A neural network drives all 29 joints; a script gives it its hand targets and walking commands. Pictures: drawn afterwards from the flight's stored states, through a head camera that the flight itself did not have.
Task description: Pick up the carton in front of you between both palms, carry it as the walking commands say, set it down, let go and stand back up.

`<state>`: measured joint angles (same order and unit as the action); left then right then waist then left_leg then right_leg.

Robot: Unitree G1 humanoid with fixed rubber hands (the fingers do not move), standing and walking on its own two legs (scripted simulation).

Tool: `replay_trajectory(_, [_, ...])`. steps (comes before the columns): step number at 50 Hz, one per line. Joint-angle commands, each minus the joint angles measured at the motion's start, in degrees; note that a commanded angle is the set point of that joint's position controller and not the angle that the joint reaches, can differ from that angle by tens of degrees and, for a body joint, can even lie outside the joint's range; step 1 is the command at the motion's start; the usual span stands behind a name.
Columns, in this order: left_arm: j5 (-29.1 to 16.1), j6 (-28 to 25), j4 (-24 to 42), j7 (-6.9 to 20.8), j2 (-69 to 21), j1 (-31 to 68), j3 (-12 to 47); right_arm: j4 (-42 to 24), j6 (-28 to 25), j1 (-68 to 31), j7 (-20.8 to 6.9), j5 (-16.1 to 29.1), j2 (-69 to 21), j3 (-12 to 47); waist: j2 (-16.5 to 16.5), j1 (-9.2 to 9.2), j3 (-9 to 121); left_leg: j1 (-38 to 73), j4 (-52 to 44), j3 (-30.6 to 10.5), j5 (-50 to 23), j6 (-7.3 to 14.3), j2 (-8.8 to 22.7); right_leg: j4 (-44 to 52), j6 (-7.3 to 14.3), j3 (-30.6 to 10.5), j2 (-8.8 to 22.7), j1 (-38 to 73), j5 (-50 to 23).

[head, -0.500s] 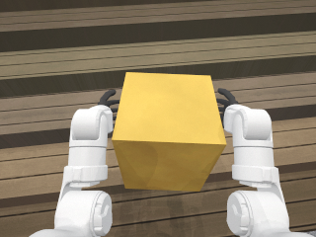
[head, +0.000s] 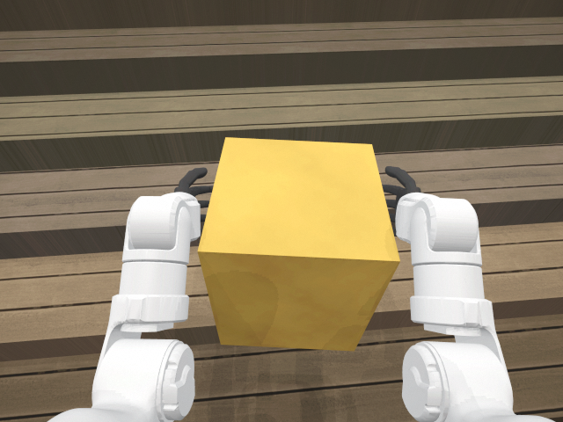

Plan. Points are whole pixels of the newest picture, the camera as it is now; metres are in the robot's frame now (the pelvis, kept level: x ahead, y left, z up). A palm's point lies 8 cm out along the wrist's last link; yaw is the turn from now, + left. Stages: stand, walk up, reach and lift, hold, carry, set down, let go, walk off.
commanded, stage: carry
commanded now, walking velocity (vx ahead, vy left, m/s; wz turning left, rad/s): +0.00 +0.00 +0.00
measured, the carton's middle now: (292, 249) +0.35 +0.00 +0.06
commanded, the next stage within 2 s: none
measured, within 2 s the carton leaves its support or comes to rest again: neither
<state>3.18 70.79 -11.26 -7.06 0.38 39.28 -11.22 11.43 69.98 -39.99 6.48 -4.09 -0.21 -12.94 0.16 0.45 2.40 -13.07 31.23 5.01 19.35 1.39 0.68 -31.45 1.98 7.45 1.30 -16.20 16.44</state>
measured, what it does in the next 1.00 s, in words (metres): shifts its weight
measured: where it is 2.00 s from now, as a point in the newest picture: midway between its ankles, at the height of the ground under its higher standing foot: outside the picture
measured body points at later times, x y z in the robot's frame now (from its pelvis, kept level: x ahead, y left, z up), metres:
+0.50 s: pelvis -0.04 +0.01 +0.00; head -0.06 +0.02 +0.45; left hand +0.32 +0.17 +0.12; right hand +0.32 -0.14 +0.13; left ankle -0.03 +0.10 -0.73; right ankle +0.00 -0.10 -0.73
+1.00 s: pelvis -0.06 +0.02 +0.00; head -0.07 +0.02 +0.45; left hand +0.30 +0.17 +0.12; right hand +0.31 -0.13 +0.12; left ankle -0.03 +0.10 -0.73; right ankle +0.00 -0.10 -0.73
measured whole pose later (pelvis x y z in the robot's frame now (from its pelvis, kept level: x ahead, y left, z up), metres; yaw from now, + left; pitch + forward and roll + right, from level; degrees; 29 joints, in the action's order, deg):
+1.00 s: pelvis -0.06 +0.02 +0.00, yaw +0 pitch +1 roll +0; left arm 3.2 70.9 -12.8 -7.3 0.6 39.3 -10.8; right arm 13.5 69.8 -40.2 6.5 -3.7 0.4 -12.4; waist 0.3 0.1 3.2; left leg -18.7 32.4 6.4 14.9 3.4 -0.4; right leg -31.3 0.9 7.0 3.1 -21.2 10.9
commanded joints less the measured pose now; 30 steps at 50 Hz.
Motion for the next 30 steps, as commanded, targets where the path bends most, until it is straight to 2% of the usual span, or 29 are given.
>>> replay_trajectory(1, [-24.47,-2.01,7.01,13.38,-63.65,44.25,32.76,-3.63,-0.81,-39.95,-13.06,23.71,-63.45,33.35,-0.96,-0.27,22.91,6.11,-2.31,-5.83,-23.45,2.49,7.68,2.56,1.92,-6.95,7.98,8.56,-19.26])
replay_trajectory(13, [-23.89,-2.23,5.73,13.12,-63.39,44.37,31.09,-2.24,-0.98,-40.87,-13.06,24.11,-63.97,32.19,-0.22,-0.19,22.00,2.83,-3.92,-6.44,-16.76,2.65,7.13,3.87,1.63,-6.90,7.91,6.84,-13.51])
replay_trajectory(30, [-24.49,-2.29,6.47,13.05,-63.81,44.76,31.46,-2.77,-1.06,-40.65,-12.75,24.04,-63.54,31.94,-0.41,-0.25,22.56,0.53,-4.52,-6.71,-13.64,3.05,7.43,3.69,1.45,-7.25,7.71,5.33,-9.74])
